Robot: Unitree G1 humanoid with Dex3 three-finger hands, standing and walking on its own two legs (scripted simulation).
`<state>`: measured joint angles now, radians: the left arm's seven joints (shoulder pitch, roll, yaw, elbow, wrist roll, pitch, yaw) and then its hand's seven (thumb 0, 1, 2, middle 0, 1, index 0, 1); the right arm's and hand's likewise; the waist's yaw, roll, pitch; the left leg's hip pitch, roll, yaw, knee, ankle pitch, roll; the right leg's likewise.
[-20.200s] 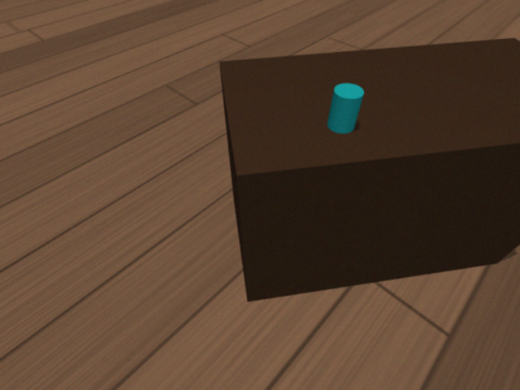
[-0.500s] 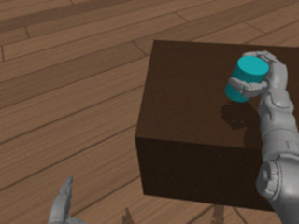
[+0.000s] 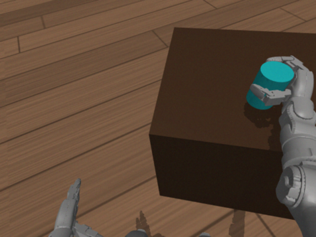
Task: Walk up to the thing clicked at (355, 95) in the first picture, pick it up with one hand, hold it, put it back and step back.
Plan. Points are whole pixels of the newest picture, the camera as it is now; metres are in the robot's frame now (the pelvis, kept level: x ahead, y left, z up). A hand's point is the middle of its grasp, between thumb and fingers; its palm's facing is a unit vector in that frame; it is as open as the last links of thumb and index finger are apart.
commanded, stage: lower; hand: right
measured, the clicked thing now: (267, 86) +0.49 -0.21 +0.10
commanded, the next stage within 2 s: loosen in 0.78 s
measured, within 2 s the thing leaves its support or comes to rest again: rests again in 0.60 s
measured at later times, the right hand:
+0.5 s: hand (266, 87) +0.50 -0.22 +0.09, palm faces +0.22 +0.98 +0.00, open 10.2 cm
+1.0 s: hand (265, 91) +0.50 -0.22 +0.07, palm faces +0.23 +0.97 +0.00, open 10.1 cm
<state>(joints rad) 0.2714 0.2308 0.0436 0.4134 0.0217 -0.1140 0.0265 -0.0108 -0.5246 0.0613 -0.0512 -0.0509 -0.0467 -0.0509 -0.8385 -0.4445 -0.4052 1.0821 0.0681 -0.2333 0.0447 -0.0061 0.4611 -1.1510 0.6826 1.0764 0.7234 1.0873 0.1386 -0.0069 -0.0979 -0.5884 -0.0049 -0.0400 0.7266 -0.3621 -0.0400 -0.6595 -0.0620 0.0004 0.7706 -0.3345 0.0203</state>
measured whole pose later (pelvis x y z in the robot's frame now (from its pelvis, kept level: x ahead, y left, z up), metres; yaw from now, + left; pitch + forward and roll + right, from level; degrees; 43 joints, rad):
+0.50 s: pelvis -0.01 -0.01 -0.02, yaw +0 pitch +16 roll +2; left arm 0.31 0.23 0.04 0.29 0.04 -0.10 0.00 -0.01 -0.53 0.06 -0.05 -0.05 -0.05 -0.05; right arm -0.89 -0.48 -0.43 1.15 0.03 -0.29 0.04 -0.01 0.46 -1.15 0.68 1.07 0.73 1.08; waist 0.17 -0.01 -0.12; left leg -0.72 -0.01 -0.04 0.83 -0.40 -0.05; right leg -0.80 -0.06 0.01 0.89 -0.38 0.01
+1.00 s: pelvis +0.00 +0.00 -0.03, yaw +0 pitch +18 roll +3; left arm 0.33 0.24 0.05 0.20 0.04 -0.07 -0.01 -0.01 -0.52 0.05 -0.05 -0.05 -0.05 -0.05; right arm -0.86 -0.49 -0.47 1.12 0.03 -0.31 0.05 -0.01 0.44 -1.11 0.71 1.03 0.75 1.04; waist 0.18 -0.02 -0.14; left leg -0.79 -0.02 -0.02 0.91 -0.44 -0.04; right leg -0.88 -0.07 0.03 0.97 -0.42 0.02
